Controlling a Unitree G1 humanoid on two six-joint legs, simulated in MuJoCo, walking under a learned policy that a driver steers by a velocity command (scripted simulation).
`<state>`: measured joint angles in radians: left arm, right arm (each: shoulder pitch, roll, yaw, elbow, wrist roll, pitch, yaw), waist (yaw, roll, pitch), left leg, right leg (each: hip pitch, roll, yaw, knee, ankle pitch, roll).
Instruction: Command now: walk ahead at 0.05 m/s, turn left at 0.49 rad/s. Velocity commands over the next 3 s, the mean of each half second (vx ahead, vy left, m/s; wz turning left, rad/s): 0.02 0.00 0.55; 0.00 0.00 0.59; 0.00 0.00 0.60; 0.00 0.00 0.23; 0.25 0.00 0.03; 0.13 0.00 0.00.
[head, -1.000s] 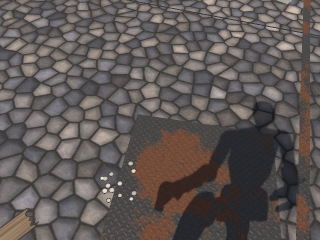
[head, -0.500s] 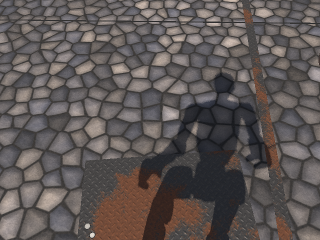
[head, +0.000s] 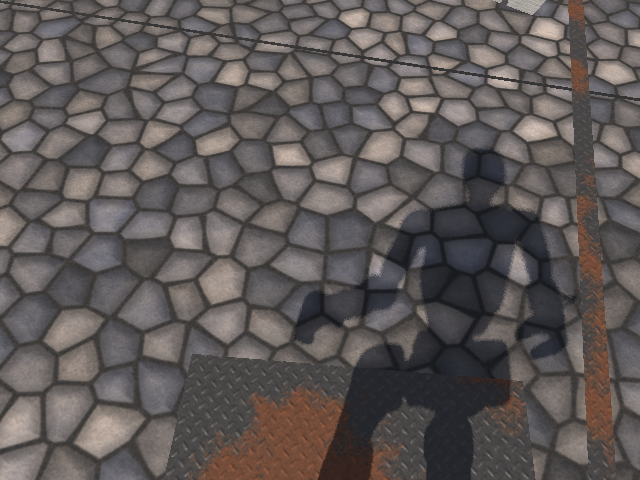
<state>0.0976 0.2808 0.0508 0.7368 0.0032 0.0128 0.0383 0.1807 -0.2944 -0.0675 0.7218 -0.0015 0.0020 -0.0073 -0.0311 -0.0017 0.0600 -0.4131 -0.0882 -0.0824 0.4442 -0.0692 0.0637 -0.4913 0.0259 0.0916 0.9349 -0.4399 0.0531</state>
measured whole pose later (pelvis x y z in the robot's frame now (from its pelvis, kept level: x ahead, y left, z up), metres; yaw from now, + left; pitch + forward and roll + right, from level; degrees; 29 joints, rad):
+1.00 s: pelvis +0.03 -0.02 +0.00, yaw +36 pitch +2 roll -1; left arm 0.12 0.30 0.08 0.70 0.00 -0.01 0.01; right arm 0.17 -0.32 -0.08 0.62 0.01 0.05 -0.02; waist -0.02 0.00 0.03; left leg -0.31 -0.09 -0.19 0.52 -0.24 0.03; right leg -0.39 0.03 0.09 0.68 -0.35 0.07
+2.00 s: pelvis +0.00 +0.00 +0.00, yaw +60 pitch -1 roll +0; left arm 0.18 0.26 0.04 0.76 0.01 0.00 0.01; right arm 0.16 -0.24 -0.02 0.73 -0.02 0.01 0.00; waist 0.00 0.02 0.03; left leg -0.23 -0.07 -0.06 0.50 -0.26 0.03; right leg -0.21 -0.03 0.01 0.51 -0.28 0.03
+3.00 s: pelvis +0.17 +0.21 +0.00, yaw +60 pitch -1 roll -2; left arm 0.15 0.23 0.02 0.82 0.02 -0.02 -0.01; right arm 0.23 -0.26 -0.04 0.83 -0.02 0.03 -0.04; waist 0.01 0.02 0.04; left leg -0.32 0.07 -0.06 0.60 -0.27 -0.03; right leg -0.32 0.07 -0.06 0.46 -0.13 -0.07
